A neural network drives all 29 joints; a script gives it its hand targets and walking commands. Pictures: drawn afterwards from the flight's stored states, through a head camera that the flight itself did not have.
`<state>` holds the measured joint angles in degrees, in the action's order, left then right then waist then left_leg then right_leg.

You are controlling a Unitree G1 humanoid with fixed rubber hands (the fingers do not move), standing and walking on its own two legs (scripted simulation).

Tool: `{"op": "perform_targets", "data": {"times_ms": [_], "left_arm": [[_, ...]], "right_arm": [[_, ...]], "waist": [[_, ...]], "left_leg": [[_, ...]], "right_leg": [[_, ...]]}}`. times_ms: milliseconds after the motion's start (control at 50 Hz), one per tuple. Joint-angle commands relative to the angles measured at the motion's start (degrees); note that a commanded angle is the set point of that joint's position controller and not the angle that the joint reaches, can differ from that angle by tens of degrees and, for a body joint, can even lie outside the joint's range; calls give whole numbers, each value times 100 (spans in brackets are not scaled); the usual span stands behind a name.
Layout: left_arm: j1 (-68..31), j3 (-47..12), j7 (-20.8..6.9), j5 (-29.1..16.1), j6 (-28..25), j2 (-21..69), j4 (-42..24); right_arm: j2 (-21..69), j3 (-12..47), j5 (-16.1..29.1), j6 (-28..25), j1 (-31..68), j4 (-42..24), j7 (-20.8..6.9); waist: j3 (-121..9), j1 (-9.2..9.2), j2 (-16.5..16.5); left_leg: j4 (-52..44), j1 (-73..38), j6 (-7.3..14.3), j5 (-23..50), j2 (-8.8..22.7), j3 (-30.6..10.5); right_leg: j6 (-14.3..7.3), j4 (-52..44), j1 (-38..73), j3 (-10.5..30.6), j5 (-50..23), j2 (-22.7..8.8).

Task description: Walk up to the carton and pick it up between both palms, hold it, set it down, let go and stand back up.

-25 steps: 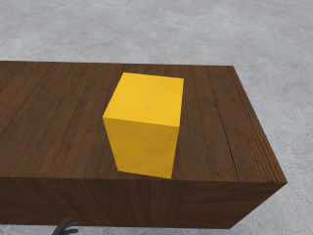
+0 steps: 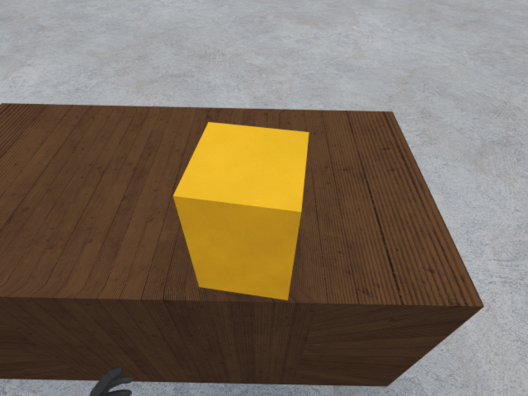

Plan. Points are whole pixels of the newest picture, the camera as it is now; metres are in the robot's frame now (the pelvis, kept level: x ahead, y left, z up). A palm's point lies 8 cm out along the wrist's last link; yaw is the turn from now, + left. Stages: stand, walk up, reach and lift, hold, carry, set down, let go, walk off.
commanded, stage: stand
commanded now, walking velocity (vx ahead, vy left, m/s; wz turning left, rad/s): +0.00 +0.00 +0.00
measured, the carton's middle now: (250, 215) +0.44 +0.03 +0.01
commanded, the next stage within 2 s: none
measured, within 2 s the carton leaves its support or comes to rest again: neither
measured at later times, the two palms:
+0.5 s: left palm out of the picture +0.11 +0.26 -0.10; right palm out of the picture +0.06 -0.28 -0.12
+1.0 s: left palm out of the picture +0.10 +0.26 -0.11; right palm out of the picture +0.05 -0.28 -0.12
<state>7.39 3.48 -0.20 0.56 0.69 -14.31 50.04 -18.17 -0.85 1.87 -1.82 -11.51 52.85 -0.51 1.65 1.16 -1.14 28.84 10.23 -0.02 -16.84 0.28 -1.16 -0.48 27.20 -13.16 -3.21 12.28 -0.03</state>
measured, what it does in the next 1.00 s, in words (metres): stands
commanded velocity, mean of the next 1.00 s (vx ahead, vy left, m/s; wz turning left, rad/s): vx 0.00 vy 0.00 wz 0.00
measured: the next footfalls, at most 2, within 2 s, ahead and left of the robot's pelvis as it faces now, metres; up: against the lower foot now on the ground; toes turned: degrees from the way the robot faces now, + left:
none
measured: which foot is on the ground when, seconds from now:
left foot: down 0.00-1.00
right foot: down 0.00-1.00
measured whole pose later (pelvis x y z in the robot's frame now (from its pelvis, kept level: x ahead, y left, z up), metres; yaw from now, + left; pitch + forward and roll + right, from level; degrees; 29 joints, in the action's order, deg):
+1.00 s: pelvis -0.02 +0.00 +0.00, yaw +0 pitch -3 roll +0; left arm 7.4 3.4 -0.2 0.1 0.6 -14.3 53.4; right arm -17.9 -0.8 1.9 -1.8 -11.6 56.8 -0.5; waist 1.7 1.2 -1.1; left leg 28.8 10.2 -0.2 -15.4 0.3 -1.2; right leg -0.7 27.2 -13.1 -3.2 10.8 0.0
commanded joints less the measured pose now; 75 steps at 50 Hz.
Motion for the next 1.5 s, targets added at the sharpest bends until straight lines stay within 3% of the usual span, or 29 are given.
{"op": "perform_targets", "data": {"times_ms": [0, 40, 120, 160, 280, 300, 400, 460, 560, 580, 640, 680, 720, 760, 800, 820, 840, 860, 880, 940, 960, 1020, 1040, 1100, 1180, 1320, 1360, 1380, 1480], "left_arm": [[-131, 259, 28, -26, -280, -1430, 96], [-403, 317, 35, -15, -274, -1501, 20], [-182, 196, 9, -43, -288, -1463, 114], [-191, 271, 23, 7, -251, -1502, 192], [-286, 209, 10, 20, -268, -1522, 163], [-212, 242, 22, -6, -277, -1547, 194], [-305, 212, -10, 7, -333, -1505, 152], [-154, 197, 7, -11, -358, -1447, 226], [-249, 179, 22, 13, -264, -1438, 224], [-225, 164, 32, -31, -296, -1431, 240], [-267, 193, -6, -60, -323, -1388, 273], [-247, 231, -9, 14, -321, -1483, 285], [-363, 234, -2, -8, -292, -1561, 341], [-186, 196, -15, -37, -334, -1517, 338], [-392, 184, 27, 24, -297, -1483, 349], [-143, 183, 22, -64, -268, -1369, 390], [-337, 256, 31, -18, -305, -1569, 360], [-277, 204, 26, -57, -271, -1439, 333], [-374, 151, 36, -67, -281, -1442, 380], [-209, 162, -2, -71, -288, -1332, 356], [-472, 142, 27, -45, -279, -1441, 379], [-276, 173, -6, -17, -311, -1465, 394], [-315, 228, 15, 20, -314, -1591, 431], [-270, 275, 0, -10, -312, -1578, 349], [-266, 171, 25, -58, -302, -1426, 441], [-153, 210, -23, -36, -269, -1495, 445], [-184, 217, -16, 14, -313, -1618, 484], [-473, 252, -3, -5, -290, -1665, 423], [-229, 283, 0, -23, -267, -1612, 408]], "right_arm": [[-1239, -250, -421, -212, 69, -178, 169], [-1263, -262, -417, -184, 249, -207, 119], [-1375, -287, -382, -148, 296, -143, 179], [-1239, -274, -401, -192, 210, -123, 161], [-1289, -230, -453, -169, 397, -143, 181], [-1170, -221, -424, -141, 294, -91, 159], [-1181, -182, -398, -158, 122, 59, 139], [-1179, -223, -391, -157, 140, 45, 134], [-1182, -164, -404, -149, 111, 61, 126], [-1383, -231, -449, -151, 264, 99, 175], [-1207, -187, -398, -143, 36, 207, 116], [-1209, -226, -434, -132, 362, 60, 112], [-1321, -222, -413, -162, 241, 159, 109], [-1340, -231, -406, -173, 265, 235, 133], [-1188, -173, -426, -199, 219, 125, 86], [-1324, -232, -407, -243, 273, 208, 56], [-1289, -255, -405, -185, 305, 187, 94], [-1273, -223, -423, -140, 396, 170, 103], [-1052, -198, -433, -189, 267, 160, 95], [-1343, -239, -413, -167, 219, 150, 161], [-1074, -175, -387, -173, 285, 172, 155], [-1266, -217, -434, -139, 275, 273, 175], [-1146, -206, -429, -120, 121, 249, 146], [-1161, -136, -441, -149, 137, 229, 116], [-1315, -192, -373, -199, 115, 276, 96], [-1137, -162, -440, -148, 271, 209, 104], [-1211, -236, -391, -109, 247, 214, 78], [-1281, -270, -431, -142, 313, 207, 72], [-1199, -216, -390, -183, 288, 214, 100]], "waist": [[-954, -131, -83], [-997, -167, 334], [-881, -166, -96], [-698, -200, 255], [-574, -234, 211], [-777, -202, -46], [-716, -119, 401], [-734, -111, -102], [-733, -186, 434], [-575, -208, 138], [-537, -79, 208], [-525, -217, 349], [-308, -56, 144], [-613, -177, -69], [-383, -95, 288], [-496, -257, 218], [-531, -73, 213], [-601, -220, 205], [-502, -81, 410], [-703, -179, 89], [-539, -68, 522], [-376, -266, 11], [-477, 16, 293], [-549, -85, 433], [-511, -62, 34], [-147, -261, 319], [-213, -172, 174], [-75, -81, 467], [-440, -206, 97]], "left_leg": [[-782, -269, 226, 2086, 639, -475], [-811, -294, 200, 1966, 723, -527], [-942, -175, 230, 1534, 690, -647], [-1033, -4, 193, 1323, 673, -608], [-1049, 31, 291, 1137, 768, -744], [-1050, -33, 190, 1196, 667, -632], [-916, -8, 268, 1210, 702, -696], [-931, -267, 232, 1346, 715, -599], [-1011, -281, 204, 1166, 686, -554], [-978, -109, 251, 916, 662, -614], [-1034, 90, 220, 923, 720, -670], [-1006, 53, 250, 986, 674, -584], [-1110, 136, 216, 859, 720, -622], [-1146, 175, 240, 797, 705, -678], [-1106, 98, 275, 890, 762, -687], [-1086, 34, 293, 1078, 769, -788], [-998, -7, 238, 1089, 676, -588], [-976, -60, 230, 1217, 682, -567], [-1027, -76, 260, 1292, 743, -715], [-1023, -163, 226, 1504, 705, -718], [-1060, 23, 246, 1385, 737, -727], [-970, 187, 234, 1199, 653, -595], [-1046, 15, 228, 1170, 741, -629], [-1058, 22, 271, 993, 758, -599], [-1121, 12, 220, 717, 704, -678], [-1219, 443, 262, 310, 723, -796], [-1138, 510, 259, 40, 553, -660], [-1199, 452, 191, 212, 564, -672], [-1127, 228, 207, 543, 665, -684]], "right_leg": [[-216, -399, 977, 630, -1552, -718], [-222, -480, 972, 432, -1310, -695], [-156, -577, 859, 566, -1078, -721], [-177, -610, 1045, 560, -929, -718], [-135, -628, 776, 557, -776, -632], [-188, -561, 766, 587, -691, -696], [-216, -601, 849, 679, -963, -752], [-237, -660, 627, 752, -786, -760], [-182, -662, 650, 745, -586, -747], [-180, -711, 583, 762, -652, -738], [-195, -652, 583, 738, -476, -729], [-217, -674, 649, 654, -632, -693], [-210, -739, 491, 778, -407, -748], [-171, -612, 908, 671, -680, -750], [-223, -558, 635, 746, -744, -740], [-252, -640, 580, 781, -618, -792], [-236, -715, 634, 682, -694, -738], [-209, -613, 723, 666, -963, -775], [-185, -623, 670, 666, -677, -719], [-142, -670, 758, 666, -784, -730], [-132, -738, 722, 602, -689, -698], [-168, -731, 732, 694, -604, -777], [-195, -737, 731, 672, -713, -736], [-181, -712, 817, 758, -537, -823], [-198, -763, 570, 781, -415, -744], [-121, -837, 536, 705, 262, -657], [-179, -945, 574, 788, 459, -754], [-179, -914, 419, 800, 332, -733], [-202, -803, 694, 822, 47, -698]]}}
